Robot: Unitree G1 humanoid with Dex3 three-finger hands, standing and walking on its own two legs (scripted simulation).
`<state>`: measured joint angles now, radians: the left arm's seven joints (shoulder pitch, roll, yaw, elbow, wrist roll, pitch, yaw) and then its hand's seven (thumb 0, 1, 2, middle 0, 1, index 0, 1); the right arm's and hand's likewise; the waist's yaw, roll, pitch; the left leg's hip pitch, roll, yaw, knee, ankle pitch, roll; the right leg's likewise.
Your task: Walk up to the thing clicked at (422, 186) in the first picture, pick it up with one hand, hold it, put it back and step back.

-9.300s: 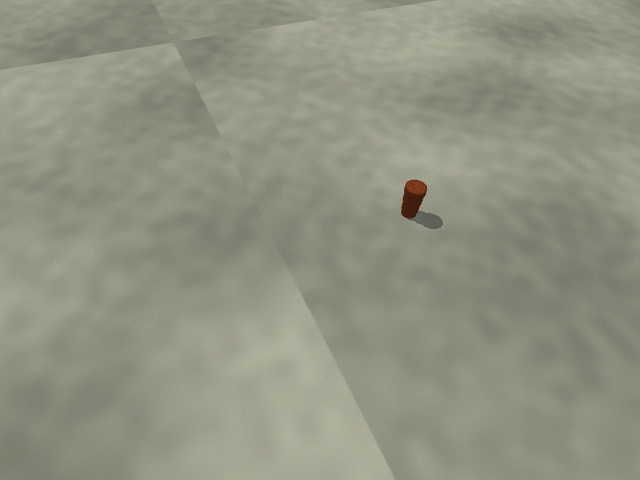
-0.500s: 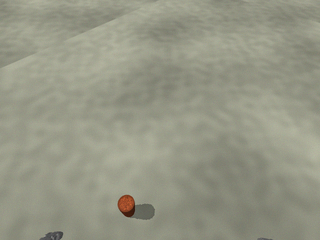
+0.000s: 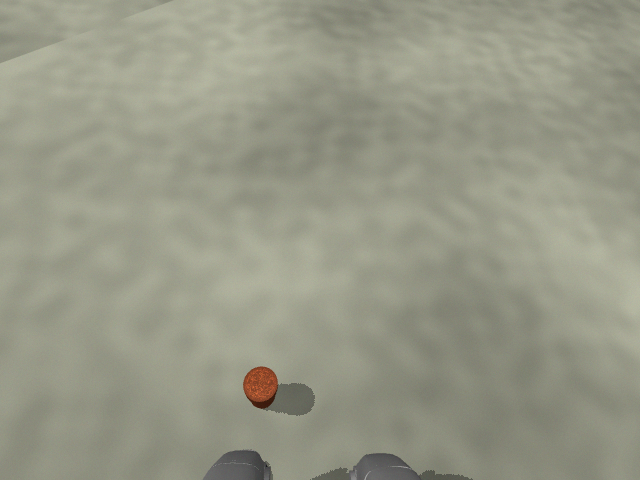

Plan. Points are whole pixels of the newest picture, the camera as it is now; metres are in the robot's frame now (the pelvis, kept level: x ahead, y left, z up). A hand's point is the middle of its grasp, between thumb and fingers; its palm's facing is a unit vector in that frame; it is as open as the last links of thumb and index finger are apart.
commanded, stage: walk up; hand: left
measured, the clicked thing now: (261, 390) +0.35 +0.11 -0.69
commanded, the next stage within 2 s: stand in 1.68 s
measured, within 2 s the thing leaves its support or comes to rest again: neither
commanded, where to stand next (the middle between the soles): +0.01 -0.06 m, yaw -4 degrees
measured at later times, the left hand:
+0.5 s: hand out of the picture +0.06 +0.21 -0.16, palm faces -0.14 -0.92 -0.37, open 7.3 cm
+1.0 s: hand out of the picture +0.05 +0.30 -0.17, palm faces -0.04 -0.92 -0.40, open 7.4 cm
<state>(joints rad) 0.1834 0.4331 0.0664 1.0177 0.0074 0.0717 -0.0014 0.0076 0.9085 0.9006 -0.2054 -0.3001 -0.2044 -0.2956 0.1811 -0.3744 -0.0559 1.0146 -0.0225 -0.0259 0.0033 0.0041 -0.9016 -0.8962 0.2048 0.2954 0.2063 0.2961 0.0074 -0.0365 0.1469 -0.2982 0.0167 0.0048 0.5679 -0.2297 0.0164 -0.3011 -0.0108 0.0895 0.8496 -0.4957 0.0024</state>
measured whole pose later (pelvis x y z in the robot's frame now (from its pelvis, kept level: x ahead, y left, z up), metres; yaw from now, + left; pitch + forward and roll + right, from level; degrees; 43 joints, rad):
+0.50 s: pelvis -0.04 -0.05 -0.02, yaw -7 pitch -3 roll +0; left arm 0.21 0.37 0.07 0.89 0.05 0.05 -0.05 0.00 0.91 0.90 -0.21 -0.30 -0.21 -0.30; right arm 0.21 -0.45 -0.06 0.89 -0.01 0.02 -0.04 0.00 -0.90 -0.90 0.21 0.30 0.21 0.30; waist 0.01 0.01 0.13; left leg -0.46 0.03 -0.04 0.99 -0.54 0.02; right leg -0.31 -0.01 0.04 0.76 -0.40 0.01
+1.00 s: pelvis -0.02 +0.01 -0.01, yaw -3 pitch -3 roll +0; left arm 0.24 0.48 0.09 0.88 0.02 0.08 -0.01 0.01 0.91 0.90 -0.20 -0.30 -0.20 -0.30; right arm 0.25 -0.38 -0.04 0.87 -0.01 -0.07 -0.02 0.00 -0.90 -0.90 0.21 0.30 0.21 0.30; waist 0.03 -0.08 0.11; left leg -0.32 0.00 0.01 0.67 -0.29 0.02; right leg -0.43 0.00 0.11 1.10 -0.50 -0.03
